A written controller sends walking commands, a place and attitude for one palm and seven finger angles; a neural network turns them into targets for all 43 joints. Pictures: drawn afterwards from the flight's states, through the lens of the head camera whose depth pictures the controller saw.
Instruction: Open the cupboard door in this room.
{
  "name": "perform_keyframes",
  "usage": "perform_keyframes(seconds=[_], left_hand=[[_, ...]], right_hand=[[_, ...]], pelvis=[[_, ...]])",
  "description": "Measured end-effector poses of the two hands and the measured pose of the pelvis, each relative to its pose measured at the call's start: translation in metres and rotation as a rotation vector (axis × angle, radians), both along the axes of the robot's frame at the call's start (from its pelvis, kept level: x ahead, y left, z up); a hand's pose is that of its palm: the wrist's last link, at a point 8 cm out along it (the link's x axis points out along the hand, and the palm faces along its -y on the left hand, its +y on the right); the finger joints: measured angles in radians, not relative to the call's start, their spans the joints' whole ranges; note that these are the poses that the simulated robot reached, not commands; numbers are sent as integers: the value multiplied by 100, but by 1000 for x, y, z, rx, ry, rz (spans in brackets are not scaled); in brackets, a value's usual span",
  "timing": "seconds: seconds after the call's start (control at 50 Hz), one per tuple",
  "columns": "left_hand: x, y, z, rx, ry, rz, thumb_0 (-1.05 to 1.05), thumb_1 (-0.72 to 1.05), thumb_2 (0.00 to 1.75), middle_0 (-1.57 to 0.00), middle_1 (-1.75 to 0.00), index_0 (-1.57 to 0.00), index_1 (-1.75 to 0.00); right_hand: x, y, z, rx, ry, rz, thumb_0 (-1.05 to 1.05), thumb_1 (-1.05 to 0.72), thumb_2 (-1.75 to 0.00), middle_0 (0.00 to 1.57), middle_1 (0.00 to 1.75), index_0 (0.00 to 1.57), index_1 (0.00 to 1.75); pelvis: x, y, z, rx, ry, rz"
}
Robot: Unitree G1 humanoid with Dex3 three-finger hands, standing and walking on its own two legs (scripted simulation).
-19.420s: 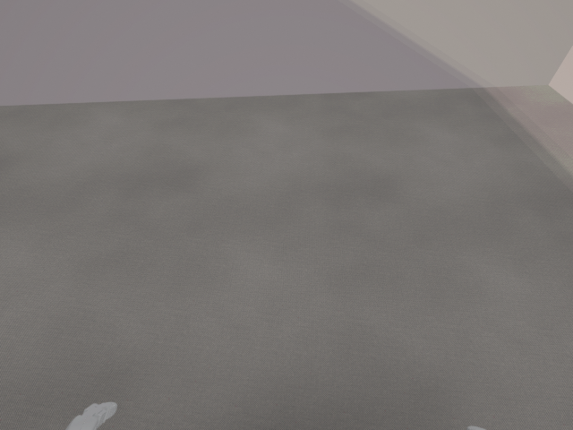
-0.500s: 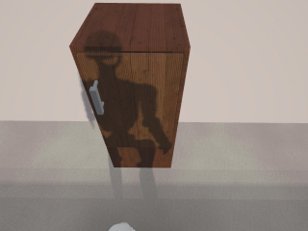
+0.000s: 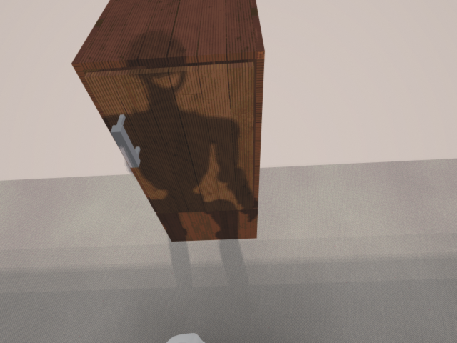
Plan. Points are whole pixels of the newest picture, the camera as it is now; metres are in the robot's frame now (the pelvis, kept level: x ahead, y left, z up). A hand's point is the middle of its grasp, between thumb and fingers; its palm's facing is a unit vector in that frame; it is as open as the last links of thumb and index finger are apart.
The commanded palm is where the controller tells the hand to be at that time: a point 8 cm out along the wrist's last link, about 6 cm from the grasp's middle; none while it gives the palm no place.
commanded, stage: come to a stop and stand still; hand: left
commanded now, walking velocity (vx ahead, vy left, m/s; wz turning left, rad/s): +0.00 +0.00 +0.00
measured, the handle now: (128, 141) +0.55 +0.30 -0.02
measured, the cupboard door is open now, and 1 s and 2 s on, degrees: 0 0 0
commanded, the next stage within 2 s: look again from close up in 1.60 s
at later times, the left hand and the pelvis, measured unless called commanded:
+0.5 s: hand out of the picture -0.03 +0.16 -0.16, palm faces +0.10 -0.98 -0.19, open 7.3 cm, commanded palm none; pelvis -0.05 -0.02 +0.02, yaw +2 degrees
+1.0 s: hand out of the picture -0.08 +0.16 -0.16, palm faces +0.08 -0.99 -0.14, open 7.4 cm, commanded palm none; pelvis -0.04 +0.01 +0.02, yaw +1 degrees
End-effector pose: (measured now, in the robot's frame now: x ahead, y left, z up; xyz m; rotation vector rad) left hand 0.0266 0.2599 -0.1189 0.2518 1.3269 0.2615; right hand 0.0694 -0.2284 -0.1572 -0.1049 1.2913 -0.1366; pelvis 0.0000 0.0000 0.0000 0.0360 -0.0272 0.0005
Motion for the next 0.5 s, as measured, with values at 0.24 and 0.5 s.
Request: perform_keyframes(seconds=[0.24,0.5], left_hand=[[-3,-53,0,-90,-76,-9,0,92,90,-20,-30,-20,-30],[-67,-54,-11,-139,-7,51,0,93,90,-20,-30,-20,-30]], right_hand=[[-58,-35,17,-32,88,1,0,-91,-90,20,30,19,30],[-113,-7,23,-11,127,32,0,-91,-89,20,30,19,30]], pelvis=[[-20,-26,12,-10,12,30],[-47,-23,15,-36,-19,31]])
